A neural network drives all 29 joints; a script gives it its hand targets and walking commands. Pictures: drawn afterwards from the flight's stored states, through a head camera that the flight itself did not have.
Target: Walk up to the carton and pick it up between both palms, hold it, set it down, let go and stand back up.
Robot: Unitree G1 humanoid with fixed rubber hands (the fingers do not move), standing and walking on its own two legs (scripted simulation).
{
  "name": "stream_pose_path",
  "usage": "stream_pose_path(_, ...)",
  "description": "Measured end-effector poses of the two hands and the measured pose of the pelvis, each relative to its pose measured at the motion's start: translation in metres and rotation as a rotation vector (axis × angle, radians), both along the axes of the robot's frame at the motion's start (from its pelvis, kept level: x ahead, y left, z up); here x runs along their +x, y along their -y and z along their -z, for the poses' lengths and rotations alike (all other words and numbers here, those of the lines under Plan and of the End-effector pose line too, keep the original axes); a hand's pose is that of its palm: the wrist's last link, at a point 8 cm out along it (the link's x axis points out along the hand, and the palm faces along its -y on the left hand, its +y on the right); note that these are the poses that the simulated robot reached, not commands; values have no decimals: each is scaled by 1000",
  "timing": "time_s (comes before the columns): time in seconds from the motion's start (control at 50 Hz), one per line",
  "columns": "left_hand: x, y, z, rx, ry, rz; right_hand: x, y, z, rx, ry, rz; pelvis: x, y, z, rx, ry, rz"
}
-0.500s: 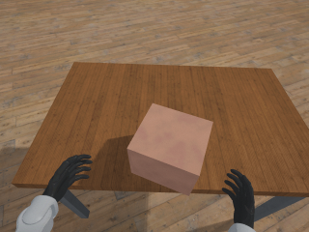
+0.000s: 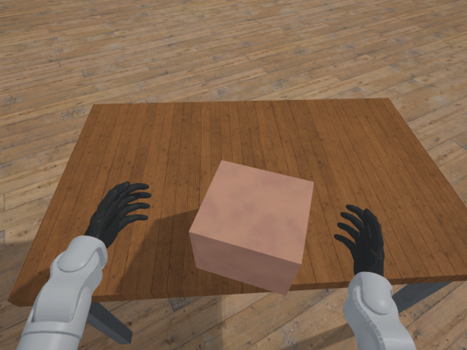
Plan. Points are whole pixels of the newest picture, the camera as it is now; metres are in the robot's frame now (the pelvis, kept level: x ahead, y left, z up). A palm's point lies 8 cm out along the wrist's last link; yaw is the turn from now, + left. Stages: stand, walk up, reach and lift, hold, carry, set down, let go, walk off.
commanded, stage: reach and lift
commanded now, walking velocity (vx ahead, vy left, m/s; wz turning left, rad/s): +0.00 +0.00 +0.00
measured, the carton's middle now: (253, 226) +0.35 -0.04 -0.05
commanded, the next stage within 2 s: none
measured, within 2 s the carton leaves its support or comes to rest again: neither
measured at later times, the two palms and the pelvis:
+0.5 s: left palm (124, 175) +0.36 +0.18 +0.12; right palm (371, 215) +0.28 -0.20 +0.10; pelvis -0.03 -0.01 +0.00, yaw +0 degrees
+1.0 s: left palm (150, 162) +0.41 +0.15 +0.10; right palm (353, 203) +0.32 -0.19 +0.08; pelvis -0.03 -0.01 +0.00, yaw +1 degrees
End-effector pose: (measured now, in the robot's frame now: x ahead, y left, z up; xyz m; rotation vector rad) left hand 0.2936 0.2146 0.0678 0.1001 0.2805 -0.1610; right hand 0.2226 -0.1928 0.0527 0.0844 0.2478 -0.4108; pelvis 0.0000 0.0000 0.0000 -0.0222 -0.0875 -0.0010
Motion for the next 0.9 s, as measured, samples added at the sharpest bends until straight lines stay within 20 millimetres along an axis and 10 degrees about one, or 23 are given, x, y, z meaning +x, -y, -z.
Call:
stream_pose_path(0.22, 16, 22, -3, -40, -12, 3, 2, 18, -13, -21, -9, -18, -14, 7, -1, 8, -25, 4)
stream_pose_path(0.5, 71, 31, -47, -11, 12, 15, 55, 10, -49, -2, 15, -42, -29, 12, 0, 8, -50, -8)
stream_pose_path(0.9, 116, 55, -48, -15, 1, 10, 94, 7, -44, 5, -8, -20, -30, 5, 2, -3, -120, -16)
